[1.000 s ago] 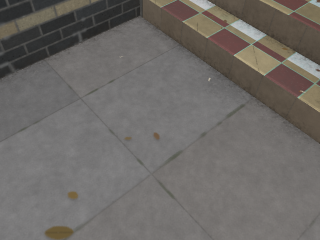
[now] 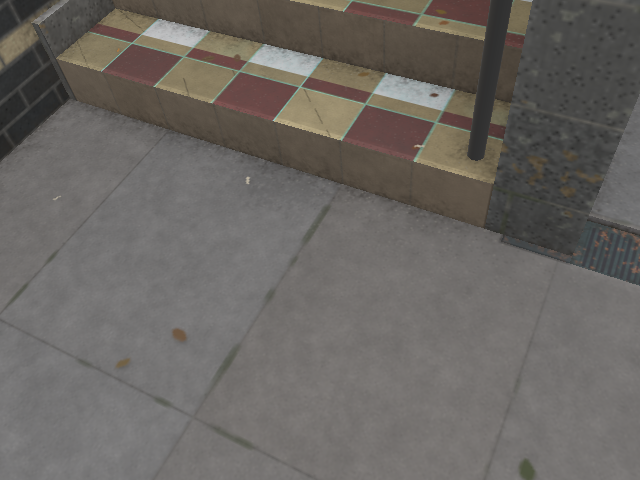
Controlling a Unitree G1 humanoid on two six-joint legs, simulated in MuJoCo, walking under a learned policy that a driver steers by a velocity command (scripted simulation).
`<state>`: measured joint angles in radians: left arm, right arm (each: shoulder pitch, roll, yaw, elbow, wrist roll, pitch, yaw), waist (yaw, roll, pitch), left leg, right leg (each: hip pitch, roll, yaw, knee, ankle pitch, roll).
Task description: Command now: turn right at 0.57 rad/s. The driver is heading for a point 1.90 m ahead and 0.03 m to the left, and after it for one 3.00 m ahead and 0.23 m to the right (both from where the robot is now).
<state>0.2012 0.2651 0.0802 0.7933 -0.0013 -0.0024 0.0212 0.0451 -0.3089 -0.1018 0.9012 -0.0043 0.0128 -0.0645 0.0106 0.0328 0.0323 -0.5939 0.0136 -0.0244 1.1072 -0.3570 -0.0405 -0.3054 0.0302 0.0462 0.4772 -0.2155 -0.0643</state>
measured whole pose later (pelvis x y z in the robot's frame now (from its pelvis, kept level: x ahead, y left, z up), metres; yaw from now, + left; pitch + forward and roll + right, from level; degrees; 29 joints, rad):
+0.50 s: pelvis +0.11 +0.02 +0.00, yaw -9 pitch +2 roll +0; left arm 0.23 0.29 0.07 0.76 -0.01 -0.06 0.00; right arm 0.32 -0.25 -0.06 0.95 0.01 -0.10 0.01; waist -0.04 -0.05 -0.03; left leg -0.12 -0.01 -0.01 0.35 -0.27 0.03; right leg -0.55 0.00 0.04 0.99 -0.31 -0.03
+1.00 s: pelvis +0.36 -0.09 +0.00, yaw -10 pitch +1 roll -1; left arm 0.31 0.27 0.06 0.82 0.01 -0.09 -0.03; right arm 0.18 -0.31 -0.05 0.83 -0.02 -0.06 0.02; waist 0.02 0.04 0.02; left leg -0.63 0.14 -0.02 1.05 -0.22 0.02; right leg -0.16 0.06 -0.06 0.29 -0.16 -0.07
